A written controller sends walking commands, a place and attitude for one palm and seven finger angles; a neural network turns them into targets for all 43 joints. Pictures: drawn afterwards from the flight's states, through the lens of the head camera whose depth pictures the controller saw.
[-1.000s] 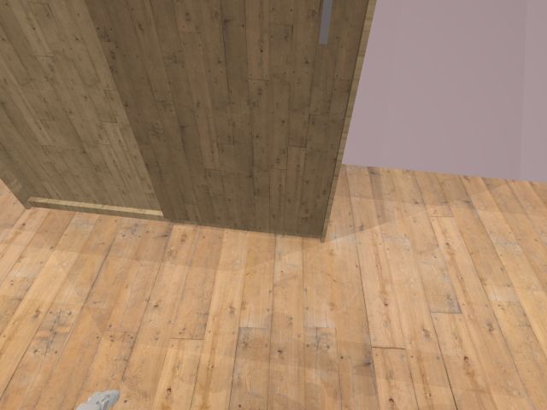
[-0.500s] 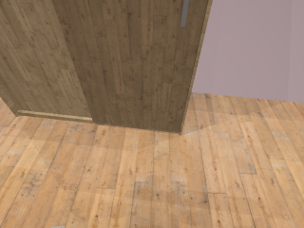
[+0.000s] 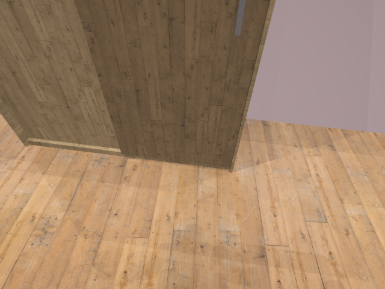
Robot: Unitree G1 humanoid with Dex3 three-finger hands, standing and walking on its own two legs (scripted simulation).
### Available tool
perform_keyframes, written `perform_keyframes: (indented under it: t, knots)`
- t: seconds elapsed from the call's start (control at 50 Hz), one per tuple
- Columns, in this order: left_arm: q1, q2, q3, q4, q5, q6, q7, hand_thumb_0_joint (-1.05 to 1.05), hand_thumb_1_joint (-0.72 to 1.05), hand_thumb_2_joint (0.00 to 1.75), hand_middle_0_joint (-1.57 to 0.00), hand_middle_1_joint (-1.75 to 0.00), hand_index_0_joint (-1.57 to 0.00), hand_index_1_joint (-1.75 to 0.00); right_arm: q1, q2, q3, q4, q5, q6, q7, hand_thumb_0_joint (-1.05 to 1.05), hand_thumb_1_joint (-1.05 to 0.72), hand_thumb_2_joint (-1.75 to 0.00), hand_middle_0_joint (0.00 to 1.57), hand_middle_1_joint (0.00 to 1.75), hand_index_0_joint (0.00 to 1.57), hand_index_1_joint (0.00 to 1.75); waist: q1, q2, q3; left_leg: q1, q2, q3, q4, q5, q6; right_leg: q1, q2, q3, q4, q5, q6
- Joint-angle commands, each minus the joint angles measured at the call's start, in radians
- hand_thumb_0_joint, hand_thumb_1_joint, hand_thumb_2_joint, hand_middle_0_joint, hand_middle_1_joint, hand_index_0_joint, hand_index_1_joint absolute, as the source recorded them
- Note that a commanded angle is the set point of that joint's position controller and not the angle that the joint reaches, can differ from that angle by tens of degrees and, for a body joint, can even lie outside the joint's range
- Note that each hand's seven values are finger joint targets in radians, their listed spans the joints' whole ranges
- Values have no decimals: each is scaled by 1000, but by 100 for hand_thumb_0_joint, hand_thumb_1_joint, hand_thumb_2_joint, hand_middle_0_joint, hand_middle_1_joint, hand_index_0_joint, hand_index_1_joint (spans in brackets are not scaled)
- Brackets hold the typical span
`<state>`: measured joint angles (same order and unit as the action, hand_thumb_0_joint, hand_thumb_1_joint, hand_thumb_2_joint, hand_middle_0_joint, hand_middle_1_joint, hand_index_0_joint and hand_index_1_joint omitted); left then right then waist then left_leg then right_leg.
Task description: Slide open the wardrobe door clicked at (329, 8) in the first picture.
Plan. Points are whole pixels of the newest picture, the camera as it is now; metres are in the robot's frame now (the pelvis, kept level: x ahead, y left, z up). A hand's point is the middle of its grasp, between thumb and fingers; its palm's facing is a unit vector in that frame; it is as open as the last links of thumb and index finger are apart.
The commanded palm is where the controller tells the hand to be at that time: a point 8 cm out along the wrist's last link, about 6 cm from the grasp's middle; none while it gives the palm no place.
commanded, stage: look at it before walking up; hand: right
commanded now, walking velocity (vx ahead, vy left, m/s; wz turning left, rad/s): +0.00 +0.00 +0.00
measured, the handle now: (242, 1) +0.95 -0.10 +0.23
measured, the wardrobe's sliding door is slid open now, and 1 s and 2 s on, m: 0.00 0.00 0.00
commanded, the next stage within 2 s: take the last steps up to it in 0.44 s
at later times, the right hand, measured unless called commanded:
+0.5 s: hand out of the picture +0.08 -0.25 -0.16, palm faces -0.04 +0.94 -0.33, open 7.4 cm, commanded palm none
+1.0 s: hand out of the picture +0.02 -0.18 -0.20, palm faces +0.08 +0.99 -0.14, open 7.4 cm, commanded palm none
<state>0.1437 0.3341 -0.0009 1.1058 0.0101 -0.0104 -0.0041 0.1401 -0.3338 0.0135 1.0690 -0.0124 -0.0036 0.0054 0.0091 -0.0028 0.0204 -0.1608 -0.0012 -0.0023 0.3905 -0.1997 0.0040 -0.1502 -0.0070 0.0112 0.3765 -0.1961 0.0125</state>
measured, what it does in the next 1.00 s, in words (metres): shifts its weight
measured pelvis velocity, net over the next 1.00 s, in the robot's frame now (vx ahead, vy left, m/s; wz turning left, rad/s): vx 0.09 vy -0.02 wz -0.04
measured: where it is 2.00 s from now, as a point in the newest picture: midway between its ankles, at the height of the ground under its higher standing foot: (197, 252)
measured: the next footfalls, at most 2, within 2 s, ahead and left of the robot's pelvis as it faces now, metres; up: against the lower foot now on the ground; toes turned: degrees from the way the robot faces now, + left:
left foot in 1.44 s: +0.43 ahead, +0.07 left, +0.00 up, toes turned +7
right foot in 1.90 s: +0.54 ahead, -0.11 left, +0.00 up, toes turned -10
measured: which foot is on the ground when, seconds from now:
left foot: down 0.00-1.00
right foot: down 0.00-1.00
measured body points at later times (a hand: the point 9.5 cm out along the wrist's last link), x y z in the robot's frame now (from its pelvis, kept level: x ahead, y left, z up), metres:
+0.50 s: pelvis +0.00 +0.00 +0.00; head +0.01 +0.00 +0.45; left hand +0.08 +0.29 -0.13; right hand +0.08 -0.30 -0.13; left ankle +0.01 +0.12 -0.75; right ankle +0.01 -0.13 -0.75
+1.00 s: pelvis +0.09 -0.02 -0.02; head +0.10 -0.04 +0.43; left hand +0.07 +0.22 -0.17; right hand +0.02 -0.24 -0.19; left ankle +0.01 +0.12 -0.75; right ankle +0.03 -0.11 -0.74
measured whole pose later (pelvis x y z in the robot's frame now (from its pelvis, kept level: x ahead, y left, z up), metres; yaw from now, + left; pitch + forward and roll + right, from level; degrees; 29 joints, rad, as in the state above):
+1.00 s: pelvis +0.09 -0.02 -0.02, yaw -3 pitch +1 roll +2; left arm 0.35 0.17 0.01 1.13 0.01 -0.01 0.00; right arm 0.42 -0.18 -0.02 1.12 -0.03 -0.03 0.00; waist -0.01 0.01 -0.01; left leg -0.12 -0.01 0.04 0.54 -0.43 0.00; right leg -0.26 -0.04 -0.05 0.71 -0.47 -0.01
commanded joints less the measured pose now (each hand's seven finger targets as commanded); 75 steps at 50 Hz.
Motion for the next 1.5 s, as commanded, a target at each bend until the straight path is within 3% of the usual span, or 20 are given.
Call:
perform_keyframes:
  t: [0.0, 0.54, 0.58, 0.7, 0.82, 0.92, 0.96, 0.98, 1.0, 1.02, 1.04, 1.08, 1.2, 1.28, 1.32, 1.38, 1.4, 1.42, 1.44, 1.48]
  knots:
    - [-50, 205, 37, -62, -1, -23, 15, 0, 90, 90, -20, -30, -20, -30, -38, -210, -49, -61, 2, -24, -17, 0, -90, -90, 20, 30, 20, 30, -8, 8, -35, -4, 119, -119, -86, 31, 29, -10, -103, 90, -63, 57, -36]
    - [-64, 207, 36, -58, -3, -26, 18, 0, 90, 90, -20, -30, -20, -30, -31, -208, -47, -47, 1, -25, -17, 0, -90, -90, 20, 30, 20, 30, -10, 3, -43, 23, 119, -104, -87, 122, 24, 21, -113, 91, -78, 118, -36]
    - [1, 74, 5, -28, 4, -7, 13, 0, 90, 90, -20, -30, -20, -30, 45, -81, -21, -15, 1, -7, -22, 0, -90, -90, 20, 30, 20, 30, -12, 26, -58, 25, 111, -95, -89, -42, 4, 12, -103, 74, -63, 1, -19]
    - [60, 78, 20, -36, 16, 4, 6, 0, 90, 90, -20, -30, -20, -30, 122, -78, -37, -19, -11, 8, -2, 0, -90, -90, 20, 30, 20, 30, -17, 16, 90, -96, 82, -113, -55, -376, 29, -135, -89, 103, -54, -386, -48]
    - [115, 28, 28, -47, 7, -21, 13, 0, 90, 90, -20, -30, -20, -30, 237, -40, -50, -7, -10, -18, -2, 0, -90, -90, 20, 30, 20, 30, -28, 27, 105, -46, 103, -144, -1, -278, 69, -198, -81, 77, 100, -243, -68]
    - [68, -49, 30, -96, 1, -45, 17, 0, 90, 90, -20, -30, -20, -30, 382, -54, -80, 36, -15, -47, -23, 0, -90, -90, 20, 30, 20, 30, -57, 175, 97, 178, 299, -346, -70, 114, 213, -416, -46, -76, 404, -308, -29]
    - [121, -72, 33, -78, -1, -56, 16, 0, 90, 90, -20, -30, -20, -30, 352, -29, -80, 37, -19, -48, -29, 0, -90, -90, 20, 30, 20, 30, -18, 117, 74, 121, 277, -243, 36, 256, 193, -279, -65, -82, 257, -292, -40]
    - [250, -72, 37, -34, -1, -62, 16, 0, 90, 90, -20, -30, -20, -30, 283, -12, -75, 22, -12, -45, -27, 0, -90, -90, 20, 30, 20, 30, 60, 46, 39, -41, 201, -123, 194, 306, 136, -19, -55, -78, 78, -167, -63]
    - [456, 3, 60, 38, 15, -72, 25, 0, 90, 90, -20, -30, -20, -30, 240, 57, -67, -9, 0, -44, -20, 0, -90, -90, 20, 30, 20, 30, 130, -215, -10, -283, 38, 37, 541, 167, 51, 241, -215, 193, -47, 46, -127]
    - [591, 53, 68, 92, 15, -66, 44, 0, 90, 90, -20, -30, -20, -30, 170, 99, -45, -54, 0, -52, -20, 0, -90, -90, 20, 30, 20, 30, 146, -332, 21, -558, -34, 67, 740, -344, 11, 386, -406, 412, -86, 484, -170]
    - [599, 14, 51, 111, 15, -58, 55, 0, 90, 90, -20, -30, -20, -30, 147, 62, -59, -43, -10, -44, -29, 0, -90, -90, 20, 30, 20, 30, 132, -220, 59, -592, 4, -21, 829, -338, 25, 369, -417, 366, -32, 714, -146]
    - [489, -51, 38, 68, 15, -61, 59, 0, 90, 90, -20, -30, -20, -30, 142, 76, -67, -29, -13, -38, -15, 0, -90, -90, 20, 30, 20, 30, 83, -28, 133, -593, 69, -12, 869, -238, 27, 264, -395, 230, -21, 716, -150]
    - [414, -108, 24, 44, 6, -82, 61, 0, 90, 90, -20, -30, -20, -30, 115, 158, -62, -56, -15, -4, 19, 0, -90, -90, 20, 30, 20, 30, 7, -159, 183, -552, 48, 115, 740, -3, 4, 118, -204, -49, -146, 592, -55]
    - [408, -88, 35, 47, 9, -77, 67, 0, 90, 90, -20, -30, -20, -30, 8, 154, -57, -102, -2, -12, 25, 0, -90, -90, 20, 30, 20, 30, 12, -145, 177, -370, 10, 183, 359, 65, 25, 114, -201, -98, -132, 746, -84]
    - [387, -43, 51, 45, 5, -72, 68, 0, 90, 90, -20, -30, -20, -30, 79, 130, -64, -83, -5, -16, 17, 0, -90, -90, 20, 30, 20, 30, -24, -139, 101, -248, -24, 189, 294, 66, 55, 172, -239, -104, -27, 905, -103]
    - [325, -20, 70, 30, 0, -64, 61, 0, 90, 90, -20, -30, -20, -30, 334, 71, -92, -10, -16, -31, 5, 0, -90, -90, 20, 30, 20, 30, -146, -116, -48, 91, -33, 156, 166, 112, 99, 105, -223, -108, 326, 829, -77]
    - [347, -62, 65, 28, -11, -61, 48, 0, 90, 90, -20, -30, -20, -30, 436, -1, -109, 19, -26, -44, -4, 0, -90, -90, 20, 30, 20, 30, -182, 21, -115, 296, 125, -25, 118, 150, 168, -84, -146, -129, 641, 484, -51]
    - [415, -146, 53, 12, -20, -63, 43, 0, 90, 90, -20, -30, -20, -30, 456, -67, -124, 24, -18, -48, -12, 0, -90, -90, 20, 30, 20, 30, -138, 249, -212, 395, 394, -463, 25, 212, 281, -306, 17, -97, 1011, -339, -29]
    - [367, -128, 57, -11, -20, -54, 40, 0, 90, 90, -20, -30, -20, -30, 395, -73, -125, -1, 2, -44, -15, 0, -90, -90, 20, 30, 20, 30, -129, 181, -163, 262, 420, -510, -112, -51, 309, -342, -21, 7, 1114, -350, -69]
    - [277, -141, 66, -27, -1, -41, 25, 0, 90, 90, -20, -30, -20, -30, 203, 12, -103, -44, -2, -39, -26, 0, -90, -90, 20, 30, 20, 30, -54, 48, 30, -47, 365, -371, -203, -329, 241, -368, -105, 8, 1090, -206, -68]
